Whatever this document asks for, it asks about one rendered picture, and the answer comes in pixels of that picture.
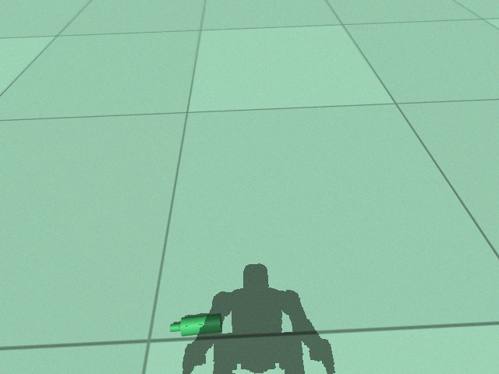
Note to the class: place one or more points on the bottle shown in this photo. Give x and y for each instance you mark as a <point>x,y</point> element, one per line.
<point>194,325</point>

